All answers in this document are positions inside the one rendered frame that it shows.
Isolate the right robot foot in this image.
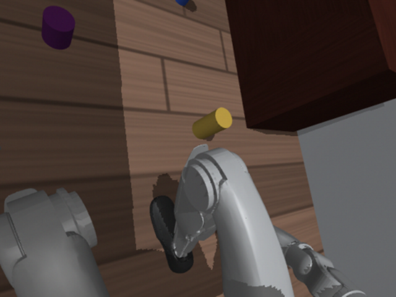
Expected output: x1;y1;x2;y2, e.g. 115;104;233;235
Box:
150;196;194;273

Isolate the right robot arm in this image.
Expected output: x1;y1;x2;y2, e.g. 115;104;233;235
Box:
285;242;367;297

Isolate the right robot hand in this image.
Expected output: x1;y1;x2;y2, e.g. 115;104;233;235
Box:
273;225;300;257

